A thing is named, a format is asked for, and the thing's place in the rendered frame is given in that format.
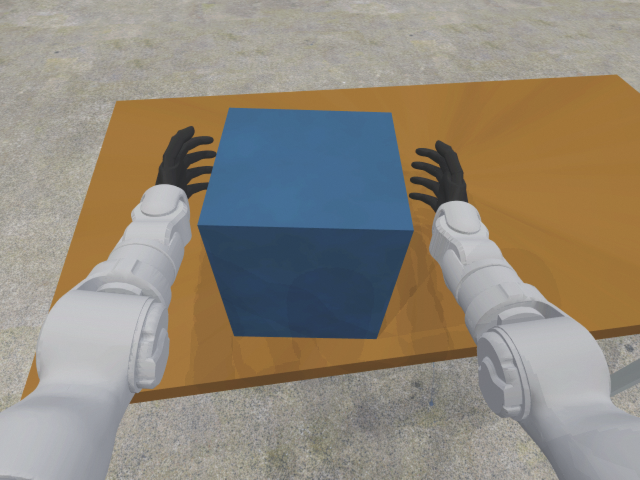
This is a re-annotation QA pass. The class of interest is right robot upper arm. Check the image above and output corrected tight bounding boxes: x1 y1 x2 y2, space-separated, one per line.
477 316 640 480

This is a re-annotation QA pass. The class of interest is robot left hand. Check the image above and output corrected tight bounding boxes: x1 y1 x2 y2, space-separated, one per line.
155 126 216 199

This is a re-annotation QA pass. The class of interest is table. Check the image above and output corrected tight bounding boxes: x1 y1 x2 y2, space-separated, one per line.
20 75 640 404

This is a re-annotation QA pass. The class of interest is carton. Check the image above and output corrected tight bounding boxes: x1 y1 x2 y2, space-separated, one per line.
197 108 414 339

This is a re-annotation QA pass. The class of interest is left robot upper arm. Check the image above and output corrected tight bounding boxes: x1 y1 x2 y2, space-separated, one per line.
0 290 170 480

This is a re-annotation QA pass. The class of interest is right robot forearm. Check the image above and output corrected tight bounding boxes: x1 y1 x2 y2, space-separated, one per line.
429 201 611 394

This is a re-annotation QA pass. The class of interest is robot right hand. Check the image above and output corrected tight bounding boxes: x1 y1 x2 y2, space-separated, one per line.
409 140 468 213

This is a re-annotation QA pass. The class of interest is left robot forearm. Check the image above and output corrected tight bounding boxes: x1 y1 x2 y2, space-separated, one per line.
36 184 192 379

